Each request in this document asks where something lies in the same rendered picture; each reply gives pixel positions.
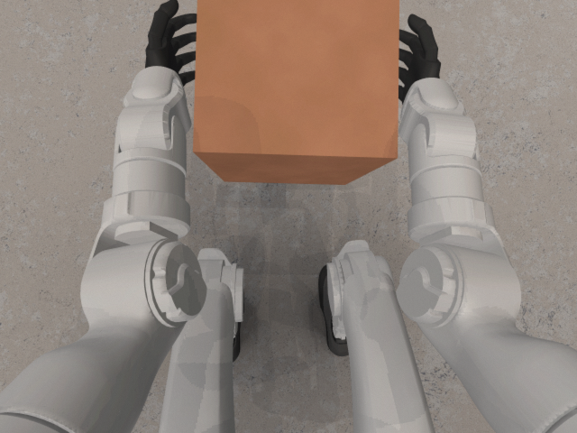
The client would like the robot left forearm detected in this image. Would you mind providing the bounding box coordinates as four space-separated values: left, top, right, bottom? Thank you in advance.
80 66 192 308

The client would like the left robot upper arm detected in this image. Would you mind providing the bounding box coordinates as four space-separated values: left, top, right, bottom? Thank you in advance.
0 238 207 433

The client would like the robot right forearm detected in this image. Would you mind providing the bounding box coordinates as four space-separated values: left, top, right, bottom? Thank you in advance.
398 78 513 268

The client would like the carton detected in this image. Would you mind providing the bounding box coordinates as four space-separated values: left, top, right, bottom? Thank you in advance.
193 0 399 185

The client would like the left robot thigh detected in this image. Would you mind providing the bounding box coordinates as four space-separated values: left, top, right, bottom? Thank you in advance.
159 260 243 433

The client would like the right robot upper arm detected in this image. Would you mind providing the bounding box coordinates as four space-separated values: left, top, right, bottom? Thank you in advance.
396 243 577 433

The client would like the left robot foot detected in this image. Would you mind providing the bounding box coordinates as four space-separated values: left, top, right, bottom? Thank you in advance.
233 290 244 362

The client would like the robot right hand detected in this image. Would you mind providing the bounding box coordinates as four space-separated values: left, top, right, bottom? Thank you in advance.
398 14 441 105

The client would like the robot left hand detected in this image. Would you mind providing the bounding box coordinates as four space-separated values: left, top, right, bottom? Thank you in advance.
145 0 197 87

